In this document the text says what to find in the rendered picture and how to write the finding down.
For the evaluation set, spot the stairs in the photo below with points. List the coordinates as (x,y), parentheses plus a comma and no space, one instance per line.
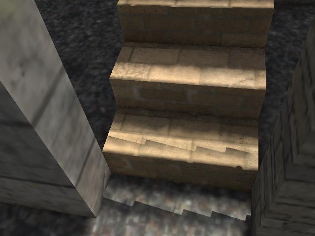
(189,84)

